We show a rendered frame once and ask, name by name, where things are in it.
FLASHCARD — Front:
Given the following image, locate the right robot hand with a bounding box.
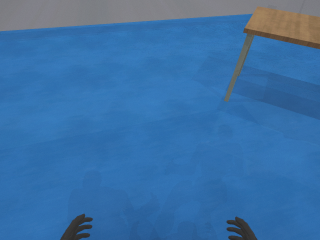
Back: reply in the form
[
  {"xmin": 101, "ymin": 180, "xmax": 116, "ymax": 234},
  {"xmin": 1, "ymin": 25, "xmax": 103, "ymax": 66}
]
[{"xmin": 226, "ymin": 216, "xmax": 258, "ymax": 240}]

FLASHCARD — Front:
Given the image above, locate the table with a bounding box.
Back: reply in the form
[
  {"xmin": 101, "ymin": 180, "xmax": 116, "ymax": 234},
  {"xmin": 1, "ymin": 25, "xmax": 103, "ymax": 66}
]
[{"xmin": 224, "ymin": 6, "xmax": 320, "ymax": 102}]

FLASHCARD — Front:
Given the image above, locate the left robot hand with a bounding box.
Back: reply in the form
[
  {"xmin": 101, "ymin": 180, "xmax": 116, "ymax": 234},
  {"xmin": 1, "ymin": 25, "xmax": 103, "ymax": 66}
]
[{"xmin": 60, "ymin": 214, "xmax": 93, "ymax": 240}]

